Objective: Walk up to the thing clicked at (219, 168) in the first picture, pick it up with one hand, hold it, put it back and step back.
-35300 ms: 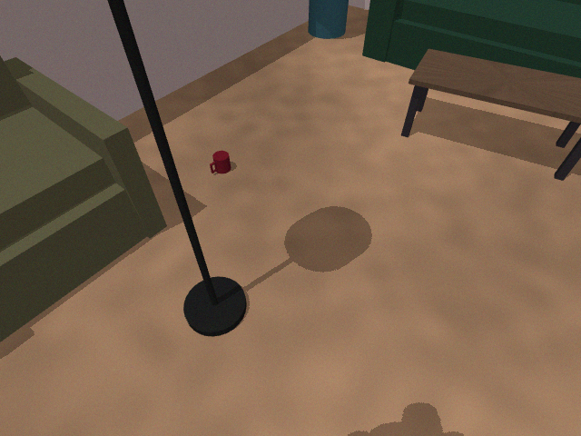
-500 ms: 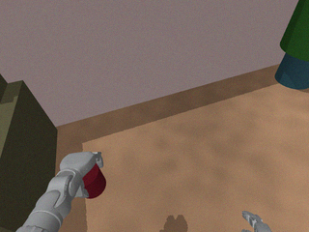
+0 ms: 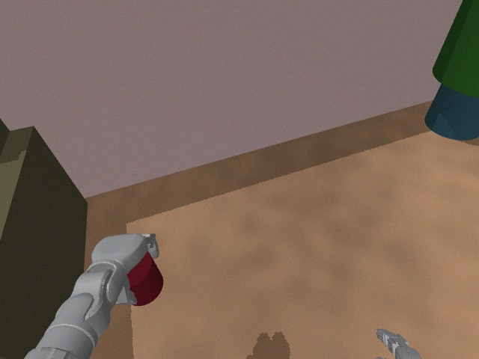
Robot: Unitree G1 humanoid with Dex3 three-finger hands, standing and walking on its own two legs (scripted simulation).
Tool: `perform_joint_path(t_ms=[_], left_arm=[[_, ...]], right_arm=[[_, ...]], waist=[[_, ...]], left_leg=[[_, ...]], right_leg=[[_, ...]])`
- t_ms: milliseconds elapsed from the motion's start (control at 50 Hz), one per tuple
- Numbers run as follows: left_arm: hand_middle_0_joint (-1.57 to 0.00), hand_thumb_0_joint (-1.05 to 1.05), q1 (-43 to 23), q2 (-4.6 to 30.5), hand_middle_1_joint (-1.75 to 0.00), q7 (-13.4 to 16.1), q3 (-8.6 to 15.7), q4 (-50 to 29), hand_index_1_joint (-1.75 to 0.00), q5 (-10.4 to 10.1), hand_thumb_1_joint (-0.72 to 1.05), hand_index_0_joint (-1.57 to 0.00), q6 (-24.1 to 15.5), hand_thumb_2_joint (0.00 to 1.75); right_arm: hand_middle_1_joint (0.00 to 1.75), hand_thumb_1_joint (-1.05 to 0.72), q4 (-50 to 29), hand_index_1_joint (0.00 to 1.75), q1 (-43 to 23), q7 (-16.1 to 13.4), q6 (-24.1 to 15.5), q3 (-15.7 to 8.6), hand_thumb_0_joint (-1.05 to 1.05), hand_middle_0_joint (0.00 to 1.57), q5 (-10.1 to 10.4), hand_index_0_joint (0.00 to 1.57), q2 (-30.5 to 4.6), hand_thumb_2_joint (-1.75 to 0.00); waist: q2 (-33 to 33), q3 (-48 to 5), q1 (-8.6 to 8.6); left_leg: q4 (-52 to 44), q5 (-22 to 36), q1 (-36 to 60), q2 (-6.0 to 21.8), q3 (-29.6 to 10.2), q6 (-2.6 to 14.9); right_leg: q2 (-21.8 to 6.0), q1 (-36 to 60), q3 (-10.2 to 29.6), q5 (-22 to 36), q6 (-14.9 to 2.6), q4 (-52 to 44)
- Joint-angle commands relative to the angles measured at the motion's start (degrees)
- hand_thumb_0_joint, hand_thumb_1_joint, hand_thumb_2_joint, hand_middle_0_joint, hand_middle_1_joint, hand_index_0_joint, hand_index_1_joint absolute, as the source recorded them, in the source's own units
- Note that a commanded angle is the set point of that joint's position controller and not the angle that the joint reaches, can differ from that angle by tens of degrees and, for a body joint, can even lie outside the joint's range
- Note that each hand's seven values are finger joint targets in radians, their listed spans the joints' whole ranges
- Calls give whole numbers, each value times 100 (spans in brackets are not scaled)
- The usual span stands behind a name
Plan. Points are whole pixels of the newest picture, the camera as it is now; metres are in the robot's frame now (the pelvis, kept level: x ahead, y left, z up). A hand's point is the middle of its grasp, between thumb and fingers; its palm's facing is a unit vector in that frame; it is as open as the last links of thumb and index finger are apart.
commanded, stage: hold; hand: left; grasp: from above
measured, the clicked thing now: (128, 278) +0.30 +0.24 -0.07
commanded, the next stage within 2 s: crouch in 0.06 s
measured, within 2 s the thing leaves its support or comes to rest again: neither
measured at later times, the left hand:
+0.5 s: hand (136, 292) +0.28 +0.23 -0.09, palm faces -0.49 -0.04 -0.87, open 10.7 cm
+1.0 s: hand (164, 299) +0.36 +0.25 -0.34, palm faces -0.44 +0.01 -0.90, open 10.6 cm
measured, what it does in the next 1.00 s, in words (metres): lowers itself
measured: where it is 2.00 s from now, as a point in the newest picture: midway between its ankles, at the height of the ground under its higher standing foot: outside the picture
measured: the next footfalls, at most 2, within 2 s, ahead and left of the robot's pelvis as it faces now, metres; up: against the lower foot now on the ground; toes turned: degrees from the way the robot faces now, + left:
none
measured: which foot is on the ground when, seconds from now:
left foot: down 0.00-1.00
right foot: down 0.00-1.00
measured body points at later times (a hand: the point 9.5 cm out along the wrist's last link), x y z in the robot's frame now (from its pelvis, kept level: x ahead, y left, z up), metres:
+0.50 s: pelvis -0.01 +0.00 -0.01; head +0.03 -0.01 +0.44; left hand +0.30 +0.23 -0.04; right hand +0.12 -0.27 -0.13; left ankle +0.01 +0.13 -0.74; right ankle +0.02 -0.14 -0.74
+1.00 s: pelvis -0.06 +0.02 -0.21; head +0.11 +0.03 +0.21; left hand +0.38 +0.24 -0.29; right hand -0.03 -0.26 -0.34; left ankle +0.01 +0.13 -0.74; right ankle +0.01 -0.14 -0.74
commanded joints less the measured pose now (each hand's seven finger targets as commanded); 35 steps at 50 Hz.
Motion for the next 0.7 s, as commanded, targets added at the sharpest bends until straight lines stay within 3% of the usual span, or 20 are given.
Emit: perform_joint_path(t_ms=[0,20,40,100,140,160,200,280,360,380,400,440,480,540,560,620,660,680], left_arm=[[-80,0,-1733,1250,-98,115,588,-1103,-95,-9,47,-84,-45,96],[-79,0,-1903,1202,-98,90,515,-1180,-94,-8,46,-83,-77,94],[-78,0,-1846,1269,-96,91,602,-1192,-92,-23,46,-83,-103,92],[-79,0,-2066,1338,-95,149,671,-1310,-91,1,44,-82,-187,93],[-81,0,-2140,1334,-102,230,682,-1324,-95,23,52,-88,-213,85],[-73,0,-2199,1356,-97,282,714,-1394,-93,44,44,-80,-224,91],[-74,0,-2144,1352,-99,396,773,-1215,-96,100,39,-77,-237,98],[-72,0,-1849,1082,-100,613,609,-510,-96,210,37,-76,-226,96],[-75,0,-1846,957,-100,892,544,147,-97,291,40,-78,-350,101],[-75,0,-2053,899,-102,980,460,296,-99,354,41,-78,-392,101],[-76,0,-2156,954,-102,1076,489,474,-99,379,41,-79,-426,101],[-75,0,-2471,1097,-105,1288,556,802,-100,472,42,-79,-494,97],[-74,0,-2946,988,-105,1532,522,837,-100,547,42,-79,-616,97],[-73,0,-3273,1099,-104,2009,605,1377,-99,900,40,-78,-720,94],[-74,0,-3450,1194,-101,2174,693,1331,-97,960,40,-79,-759,93],[-71,0,-3989,1280,-103,2474,716,1567,-97,1182,39,-77,-708,88],[-74,0,-4336,1549,-101,2642,880,1804,-95,1207,42,-79,-596,88],[-74,0,-4355,1419,-100,2687,835,2052,-94,1142,42,-79,-526,87]], right_arm=[[30,-91,-858,30,-503,-36,-207,-189,0,20,-12,20,-722,-90],[30,-91,-873,30,-513,-36,-207,-183,0,20,-18,20,-714,-90],[30,-91,-891,30,-523,-43,-207,-173,0,20,-12,20,-722,-90],[30,-91,-906,30,-487,-56,-205,-180,0,20,-24,20,-734,-90],[30,-93,-889,30,-464,-64,-208,-176,0,20,-35,20,-733,-91],[30,-89,-894,30,-473,-60,-207,-184,0,20,-29,20,-733,-90],[30,-89,-844,30,-432,-60,-205,-190,0,20,-42,20,-731,-90],[30,-89,-746,30,-353,-32,-184,-216,0,20,-70,20,-738,-90],[30,-89,-658,30,-249,15,-134,-254,0,20,-123,20,-768,-90],[30,-89,-623,30,-196,29,-132,-248,0,20,-147,20,-764,-90],[30,-89,-591,30,-181,40,-126,-243,0,20,-167,20,-767,-90],[30,-90,-504,30,-65,72,-128,-269,0,20,-217,20,-820,-90],[30,-90,-450,30,53,112,-168,-323,0,20,-274,20,-838,-90],[30,-90,-430,30,265,195,-223,-375,0,20,-381,20,-889,-90],[30,-90,-472,30,318,213,-224,-418,0,20,-387,20,-906,-90],[30,-90,-404,30,527,226,-231,-423,0,20,-437,20,-974,-90],[30,-90,-337,30,637,184,-257,-451,0,20,-452,20,-1008,-90],[30,-90,-289,30,640,171,-291,-453,0,20,-488,20,-991,-90]], waist=[[-279,-1253,16],[-259,-1218,-38],[-254,-1209,17],[-85,-1383,-29],[-167,-1449,-36],[-62,-1491,-11],[-78,-1457,-22],[-445,-1071,-137],[-621,-874,-220],[-678,-871,-316],[-628,-896,-296],[-542,-1077,-372],[-362,-1561,-481],[-161,-2098,-539],[-50,-2346,-483],[206,-2944,-678],[257,-3144,-666],[307,-3186,-703]], left_leg=[[-340,1338,637,-254,10,165],[-330,1252,619,-264,23,173],[-347,1194,611,-265,23,171],[-342,1216,728,-270,34,163],[-315,1336,756,-270,20,167],[-318,1364,803,-273,22,149],[-301,1351,761,-272,35,150],[-247,1089,504,-288,42,171],[-65,765,101,-291,16,159],[55,684,-42,-301,8,170],[255,625,-273,-328,20,168],[703,461,-697,-328,23,152],[1308,403,-1055,-322,21,108],[2358,166,-2083,-299,4,68],[2629,99,-2300,-290,2,58],[3276,-44,-2931,-273,-35,93],[3562,-220,-3365,-264,-72,109],[3722,-266,-3519,-228,-119,106]], right_leg=[[318,303,-201,1064,-205,-435],[305,263,-185,1014,-192,-455],[311,263,-189,943,-197,-462],[304,251,-163,962,-214,-434],[311,297,-171,1087,-204,-412],[309,328,-173,1102,-220,-401],[310,290,-188,1094,-220,-396],[288,37,-185,882,-185,-432],[277,-293,-204,568,-189,-269],[265,-469,-193,530,-191,-169],[242,-631,-181,503,-180,-19],[241,-1053,-169,381,-180,358],[241,-1600,-143,357,-203,943],[243,-2502,-156,182,-234,1916],[258,-2778,-166,116,-266,2182],[253,-3417,-185,0,-258,2838],[285,-3807,-226,-193,-295,3172],[311,-4139,-267,-266,-313,3380]])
